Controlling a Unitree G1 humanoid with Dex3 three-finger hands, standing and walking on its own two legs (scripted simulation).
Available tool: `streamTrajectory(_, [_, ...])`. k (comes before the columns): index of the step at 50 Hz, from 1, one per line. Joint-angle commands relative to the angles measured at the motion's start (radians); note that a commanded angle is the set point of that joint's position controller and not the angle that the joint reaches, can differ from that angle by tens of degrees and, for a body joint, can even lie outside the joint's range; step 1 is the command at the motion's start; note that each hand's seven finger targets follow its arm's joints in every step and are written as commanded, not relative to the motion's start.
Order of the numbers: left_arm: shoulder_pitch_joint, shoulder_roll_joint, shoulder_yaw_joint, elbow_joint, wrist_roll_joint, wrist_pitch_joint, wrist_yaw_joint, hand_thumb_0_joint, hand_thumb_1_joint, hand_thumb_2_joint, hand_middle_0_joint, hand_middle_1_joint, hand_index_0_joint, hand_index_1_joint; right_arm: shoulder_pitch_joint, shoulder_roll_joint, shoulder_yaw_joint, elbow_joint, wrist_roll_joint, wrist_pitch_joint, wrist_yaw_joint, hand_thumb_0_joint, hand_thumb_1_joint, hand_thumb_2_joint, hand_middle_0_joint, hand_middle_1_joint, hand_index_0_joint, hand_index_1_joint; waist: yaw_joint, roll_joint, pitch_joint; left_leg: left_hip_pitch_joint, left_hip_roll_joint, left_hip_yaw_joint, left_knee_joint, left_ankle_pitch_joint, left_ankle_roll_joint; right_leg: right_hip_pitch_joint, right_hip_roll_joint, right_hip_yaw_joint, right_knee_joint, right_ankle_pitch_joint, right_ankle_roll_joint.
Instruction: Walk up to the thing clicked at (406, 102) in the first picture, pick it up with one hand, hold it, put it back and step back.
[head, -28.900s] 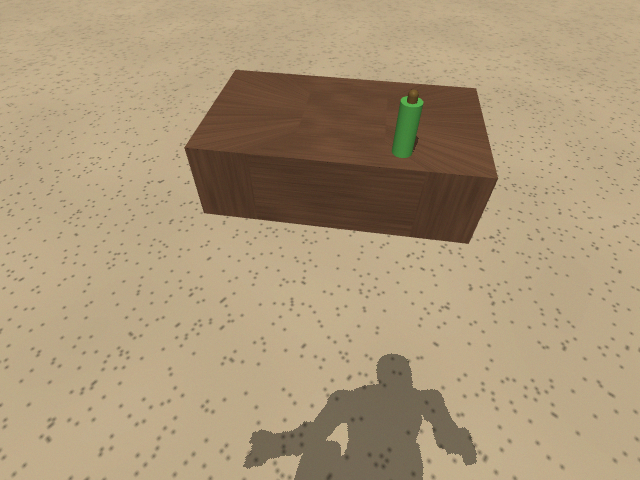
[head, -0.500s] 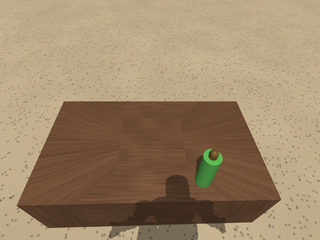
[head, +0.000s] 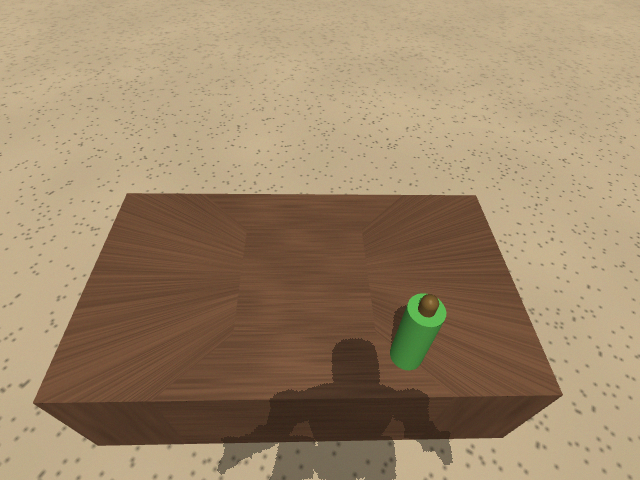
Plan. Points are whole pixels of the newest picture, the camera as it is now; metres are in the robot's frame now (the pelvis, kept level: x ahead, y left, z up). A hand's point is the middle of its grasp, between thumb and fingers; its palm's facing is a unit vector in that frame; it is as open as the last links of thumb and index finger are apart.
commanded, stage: stand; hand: right
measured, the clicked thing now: (417, 329) +0.47 -0.23 -0.29
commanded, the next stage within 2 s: step back in 0.48 s
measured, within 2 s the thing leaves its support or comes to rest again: neither
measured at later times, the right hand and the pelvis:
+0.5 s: hand out of the picture +0.08 -0.26 -0.15, palm faces -0.01 +0.94 -0.35, open 7.4 cm; pelvis +0.00 +0.00 +0.00, yaw +1 degrees
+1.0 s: hand out of the picture +0.02 -0.31 -0.19, palm faces -0.14 +0.93 -0.35, open 7.4 cm; pelvis -0.08 -0.05 -0.01, yaw +4 degrees
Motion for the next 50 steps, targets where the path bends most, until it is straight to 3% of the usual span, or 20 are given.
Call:
streamTrajectory(1, [-0.015, 0.201, 0.035, -0.067, -0.005, -0.019, 0.014, 0.000, 0.900, 0.900, -0.200, -0.300, -0.200, -0.300, -0.038, -0.221, -0.044, -0.057, 0.004, -0.022, -0.016, 0.000, -0.900, -0.900, 0.200, 0.300, 0.200, 0.300, 0.009, 0.030, -0.114, 0.129, 0.111, -0.098, -0.027, 0.240, 0.029, -0.063, -0.080, 0.033, -0.044, 0.222, -0.058])
streamTrajectory(17, [-0.039, 0.206, 0.034, -0.078, -0.002, -0.017, 0.014, 0.000, 0.900, 0.900, -0.200, -0.300, -0.200, -0.300, -0.048, -0.221, -0.044, -0.063, 0.003, -0.017, -0.013, 0.000, -0.900, -0.900, 0.200, 0.300, 0.200, 0.300, 0.001, 0.021, -0.063, 0.097, 0.100, -0.100, -0.055, 0.127, 0.020, -0.088, -0.079, 0.029, -0.070, 0.139, -0.061])
streamTrajectory(23, [-0.036, 0.207, 0.035, -0.082, -0.004, -0.018, 0.013, 0.000, 0.900, 0.900, -0.200, -0.300, -0.200, -0.300, -0.055, -0.222, -0.045, -0.064, 0.004, -0.021, -0.012, 0.000, -0.900, -0.900, 0.200, 0.300, 0.200, 0.300, 0.006, 0.031, -0.071, 0.105, 0.105, -0.107, -0.053, 0.179, 0.020, -0.083, -0.078, 0.025, -0.062, 0.156, -0.062])
streamTrajectory(24, [-0.068, 0.261, 0.070, -0.099, -0.020, -0.004, 0.019, 0.000, 0.900, 0.900, -0.200, -0.300, -0.200, -0.300, -0.086, -0.285, -0.065, -0.087, 0.009, -0.003, -0.006, 0.000, -0.900, -0.900, 0.200, 0.300, 0.200, 0.300, -0.001, 0.055, 0.031, 0.034, 0.108, -0.133, 0.016, 0.386, 0.053, -0.174, -0.037, 0.015, 0.059, 0.275, -0.066])
streamTrajectory(25, [-0.046, 0.235, 0.069, -0.113, -0.026, 0.003, 0.023, 0.000, 0.900, 0.900, -0.200, -0.300, -0.200, -0.300, -0.073, -0.282, -0.067, -0.102, 0.017, 0.001, -0.007, 0.000, -0.900, -0.900, 0.200, 0.300, 0.200, 0.300, 0.001, 0.086, -0.006, 0.046, 0.140, -0.142, 0.020, 0.463, 0.088, -0.181, -0.009, -0.017, 0.129, 0.247, -0.065])
streamTrajectory(27, [-0.009, 0.199, 0.067, -0.122, -0.027, 0.014, 0.026, 0.000, 0.900, 0.900, -0.200, -0.300, -0.200, -0.300, -0.053, -0.309, -0.083, -0.118, 0.021, 0.006, -0.009, 0.000, -0.900, -0.900, 0.200, 0.300, 0.200, 0.300, -0.004, 0.159, -0.078, 0.049, 0.221, -0.215, -0.025, 0.508, 0.175, -0.165, 0.057, -0.056, 0.298, 0.100, -0.067])
streamTrajectory(29, [0.026, 0.187, 0.078, -0.140, -0.020, 0.029, 0.023, 0.000, 0.900, 0.900, -0.200, -0.300, -0.200, -0.300, -0.061, -0.318, -0.096, -0.153, 0.016, 0.011, -0.014, 0.000, -0.900, -0.900, 0.200, 0.300, 0.200, 0.300, 0.001, 0.222, -0.153, 0.050, 0.302, -0.278, -0.029, 0.500, 0.248, -0.191, 0.076, -0.035, 0.463, -0.233, -0.078])
streamTrajectory(31, [0.056, 0.181, 0.081, -0.154, -0.019, 0.040, 0.019, 0.000, 0.900, 0.900, -0.200, -0.300, -0.200, -0.300, -0.087, -0.324, -0.105, -0.187, 0.002, 0.019, -0.020, 0.000, -0.900, -0.900, 0.200, 0.300, 0.200, 0.300, 0.016, 0.250, -0.188, -0.013, 0.317, -0.254, -0.010, 0.401, 0.274, -0.195, 0.044, 0.004, 0.567, -0.303, -0.096])
streamTrajectory(33, [0.103, 0.167, 0.086, -0.156, -0.020, 0.042, 0.017, 0.000, 0.900, 0.900, -0.200, -0.300, -0.200, -0.300, -0.143, -0.302, -0.100, -0.221, -0.007, 0.035, -0.024, 0.000, -0.900, -0.900, 0.200, 0.300, 0.200, 0.300, 0.054, 0.226, -0.193, -0.042, 0.255, -0.187, 0.099, 0.364, 0.223, -0.174, 0.033, 0.006, 0.416, -0.184, -0.105])
streamTrajectory(34, [0.132, 0.167, 0.089, -0.151, -0.017, 0.035, 0.019, 0.000, 0.900, 0.900, -0.200, -0.300, -0.200, -0.300, -0.169, -0.292, -0.095, -0.237, 0.001, 0.045, -0.021, 0.000, -0.900, -0.900, 0.200, 0.300, 0.200, 0.300, 0.083, 0.197, -0.183, -0.056, 0.202, -0.154, 0.180, 0.318, 0.178, -0.154, 0.023, -0.001, 0.253, -0.034, -0.090])
streamTrajectory(35, [0.110, 0.206, 0.096, -0.167, 0.000, 0.024, 0.026, 0.000, 0.900, 0.900, -0.200, -0.300, -0.200, -0.300, -0.184, -0.250, -0.081, -0.250, 0.017, 0.052, -0.017, 0.000, -0.900, -0.900, 0.200, 0.300, 0.200, 0.300, 0.088, 0.055, -0.137, -0.073, 0.101, -0.103, 0.294, 0.204, 0.107, -0.198, -0.043, 0.088, 0.058, 0.144, -0.072])
streamTrajectory(36, [0.064, 0.295, 0.120, -0.188, 0.013, 0.015, 0.028, 0.000, 0.900, 0.900, -0.200, -0.300, -0.200, -0.300, -0.165, -0.203, -0.068, -0.264, 0.032, 0.055, -0.017, 0.000, -0.900, -0.900, 0.200, 0.300, 0.200, 0.300, 0.056, -0.129, -0.097, -0.224, -0.052, -0.079, 0.411, -0.036, 0.052, -0.149, -0.150, 0.259, 0.022, 0.369, -0.085])
streamTrajectory(37, [0.032, 0.337, 0.131, -0.206, 0.016, 0.015, 0.029, 0.000, 0.900, 0.900, -0.200, -0.300, -0.200, -0.300, -0.134, -0.172, -0.059, -0.265, 0.027, 0.063, -0.023, 0.000, -0.900, -0.900, 0.200, 0.300, 0.200, 0.300, 0.043, -0.178, -0.057, -0.341, -0.142, -0.134, 0.510, -0.396, 0.033, -0.130, -0.232, 0.331, 0.011, 0.479, -0.146])
streamTrajectory(38, [-0.028, 0.325, 0.124, -0.233, 0.022, 0.014, 0.027, 0.000, 0.900, 0.900, -0.200, -0.300, -0.200, -0.300, -0.048, -0.184, -0.065, -0.241, 0.024, 0.073, -0.030, 0.000, -0.900, -0.900, 0.200, 0.300, 0.200, 0.300, -0.006, -0.108, -0.059, -0.306, -0.133, -0.206, 0.630, -0.446, 0.031, -0.177, -0.247, 0.273, 0.050, 0.535, -0.200])
streamTrajectory(39, [-0.064, 0.348, 0.129, -0.259, 0.031, 0.007, 0.030, 0.000, 0.900, 0.900, -0.200, -0.300, -0.200, -0.300, -0.031, -0.202, -0.076, -0.240, 0.021, 0.074, -0.035, 0.000, -0.900, -0.900, 0.200, 0.300, 0.200, 0.300, 0.005, -0.170, -0.078, -0.301, -0.133, -0.209, 0.732, -0.463, 0.046, -0.239, -0.307, 0.347, 0.044, 0.567, -0.275])
streamTrajectory(41, [-0.114, 0.301, 0.130, -0.293, 0.024, 0.004, 0.028, 0.000, 0.900, 0.900, -0.200, -0.300, -0.200, -0.300, -0.011, -0.242, -0.083, -0.237, 0.019, 0.065, -0.032, 0.000, -0.900, -0.900, 0.200, 0.300, 0.200, 0.300, -0.005, -0.178, -0.076, -0.311, -0.123, -0.231, 0.809, -0.359, 0.040, -0.213, -0.237, 0.263, 0.059, 0.527, -0.269])
streamTrajectory(42, [-0.146, 0.270, 0.125, -0.298, 0.018, 0.004, 0.029, 0.000, 0.900, 0.900, -0.200, -0.300, -0.200, -0.300, 0.025, -0.261, -0.083, -0.221, 0.021, 0.065, -0.031, 0.000, -0.900, -0.900, 0.200, 0.300, 0.200, 0.300, -0.032, -0.134, -0.079, -0.324, -0.133, -0.228, 0.808, -0.309, 0.028, -0.170, -0.164, 0.164, 0.098, 0.555, -0.211])
streamTrajectory(44, [-0.117, 0.253, 0.118, -0.312, 0.014, 0.005, 0.034, 0.000, 0.900, 0.900, -0.200, -0.300, -0.200, -0.300, 0.039, -0.258, -0.071, -0.231, 0.013, 0.059, -0.039, 0.000, -0.900, -0.900, 0.200, 0.300, 0.200, 0.300, -0.015, -0.122, -0.117, -0.376, -0.144, -0.217, 0.821, -0.289, 0.017, -0.053, -0.173, 0.140, 0.156, 0.619, -0.211])
streamTrajectory(45, [-0.076, 0.246, 0.116, -0.322, 0.014, 0.004, 0.038, 0.000, 0.900, 0.900, -0.200, -0.300, -0.200, -0.300, 0.024, -0.253, -0.068, -0.244, 0.008, 0.056, -0.042, 0.000, -0.900, -0.900, 0.200, 0.300, 0.200, 0.300, 0.011, -0.111, -0.126, -0.391, -0.134, -0.208, 0.825, -0.300, 0.011, -0.009, -0.205, 0.161, 0.172, 0.655, -0.244])
streamTrajectory(50, [0.048, 0.229, 0.122, -0.326, 0.001, 0.012, 0.058, 0.000, 0.900, 0.900, -0.200, -0.300, -0.200, -0.300, -0.034, -0.235, -0.053, -0.293, -0.006, 0.035, -0.042, 0.000, -0.900, -0.900, 0.200, 0.300, 0.200, 0.300, 0.084, -0.115, -0.139, -0.441, -0.081, -0.169, 0.604, -0.340, 0.007, 0.178, -0.246, 0.172, 0.222, 0.754, -0.274])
